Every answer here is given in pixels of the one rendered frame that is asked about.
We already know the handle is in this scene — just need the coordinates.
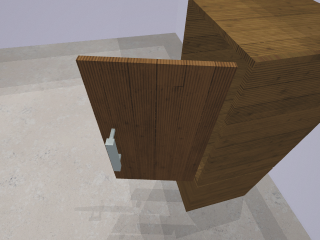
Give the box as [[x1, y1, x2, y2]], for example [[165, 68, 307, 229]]
[[105, 128, 122, 172]]

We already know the cupboard door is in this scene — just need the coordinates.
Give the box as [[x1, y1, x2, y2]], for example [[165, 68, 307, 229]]
[[76, 55, 238, 182]]

